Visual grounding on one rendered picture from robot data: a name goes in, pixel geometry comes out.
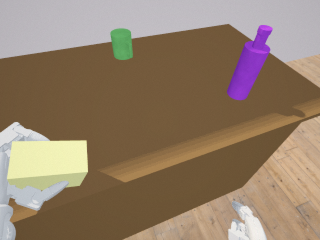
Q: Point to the sponge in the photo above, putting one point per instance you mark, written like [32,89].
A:
[41,164]

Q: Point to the left robot hand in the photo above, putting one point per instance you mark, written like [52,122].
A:
[29,196]

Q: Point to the right robot hand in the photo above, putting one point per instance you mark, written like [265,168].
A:
[250,230]

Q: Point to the left robot forearm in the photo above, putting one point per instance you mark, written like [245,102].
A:
[7,229]

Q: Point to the table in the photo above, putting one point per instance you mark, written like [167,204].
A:
[163,136]

